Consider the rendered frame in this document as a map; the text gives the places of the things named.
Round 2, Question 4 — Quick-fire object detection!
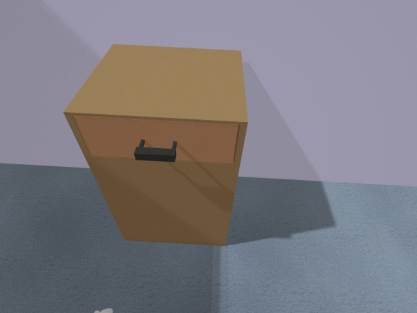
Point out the drawer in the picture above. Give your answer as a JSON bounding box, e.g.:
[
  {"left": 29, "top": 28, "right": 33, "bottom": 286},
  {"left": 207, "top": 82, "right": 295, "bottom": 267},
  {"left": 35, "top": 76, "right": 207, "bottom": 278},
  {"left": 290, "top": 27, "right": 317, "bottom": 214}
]
[{"left": 74, "top": 115, "right": 238, "bottom": 163}]

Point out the cabinet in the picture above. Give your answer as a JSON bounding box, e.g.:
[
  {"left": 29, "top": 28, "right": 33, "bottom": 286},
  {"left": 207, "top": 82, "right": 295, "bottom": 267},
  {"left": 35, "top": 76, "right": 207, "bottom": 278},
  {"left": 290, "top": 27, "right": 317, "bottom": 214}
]
[{"left": 63, "top": 44, "right": 248, "bottom": 246}]

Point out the handle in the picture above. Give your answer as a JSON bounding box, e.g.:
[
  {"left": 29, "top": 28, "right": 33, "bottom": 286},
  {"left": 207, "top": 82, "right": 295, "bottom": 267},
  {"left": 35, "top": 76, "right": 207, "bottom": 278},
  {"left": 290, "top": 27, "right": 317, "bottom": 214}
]
[{"left": 134, "top": 140, "right": 177, "bottom": 162}]

